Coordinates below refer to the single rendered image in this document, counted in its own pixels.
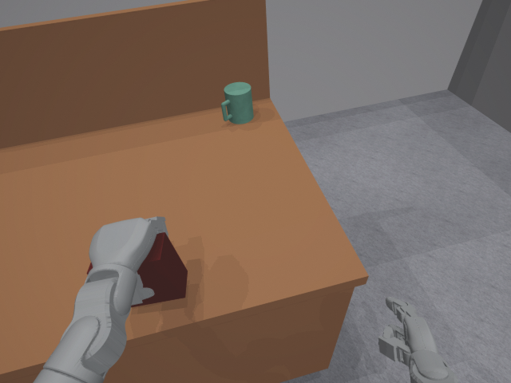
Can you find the table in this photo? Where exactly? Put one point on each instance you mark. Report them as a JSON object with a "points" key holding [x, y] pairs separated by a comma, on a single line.
{"points": [[117, 115]]}

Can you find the robot left forearm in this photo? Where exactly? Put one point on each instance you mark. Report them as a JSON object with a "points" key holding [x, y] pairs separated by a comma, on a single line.
{"points": [[96, 337]]}

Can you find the robot right forearm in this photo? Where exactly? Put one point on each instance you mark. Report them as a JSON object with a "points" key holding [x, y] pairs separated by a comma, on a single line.
{"points": [[429, 367]]}

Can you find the left robot hand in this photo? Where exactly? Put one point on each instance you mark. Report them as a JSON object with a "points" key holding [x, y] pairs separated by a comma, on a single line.
{"points": [[127, 243]]}

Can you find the right robot hand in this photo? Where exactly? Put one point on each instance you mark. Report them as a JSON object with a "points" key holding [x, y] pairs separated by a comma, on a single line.
{"points": [[397, 343]]}

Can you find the sponge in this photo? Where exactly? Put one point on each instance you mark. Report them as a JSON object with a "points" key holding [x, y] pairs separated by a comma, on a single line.
{"points": [[163, 271]]}

